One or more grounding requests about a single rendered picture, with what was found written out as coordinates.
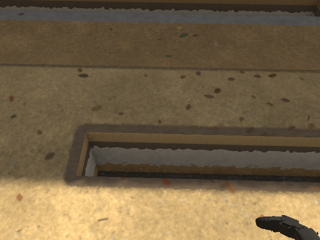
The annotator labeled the right robot hand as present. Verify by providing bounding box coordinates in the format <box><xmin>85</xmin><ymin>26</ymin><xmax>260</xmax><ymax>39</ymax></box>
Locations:
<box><xmin>255</xmin><ymin>215</ymin><xmax>320</xmax><ymax>240</ymax></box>

